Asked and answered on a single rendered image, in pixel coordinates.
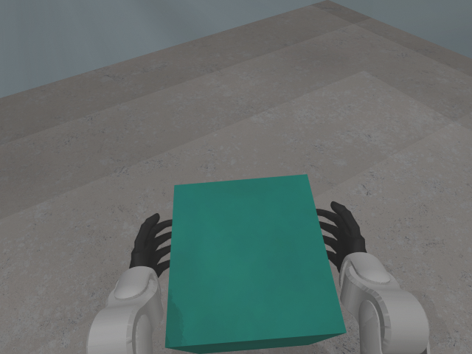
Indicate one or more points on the left robot forearm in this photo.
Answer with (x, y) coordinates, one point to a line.
(132, 312)

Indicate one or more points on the right robot forearm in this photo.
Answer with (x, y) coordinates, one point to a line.
(391, 320)

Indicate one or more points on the robot left hand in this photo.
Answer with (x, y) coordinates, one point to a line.
(145, 251)

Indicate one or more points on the robot right hand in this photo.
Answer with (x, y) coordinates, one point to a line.
(347, 233)

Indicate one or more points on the carton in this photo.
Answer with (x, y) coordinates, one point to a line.
(248, 268)

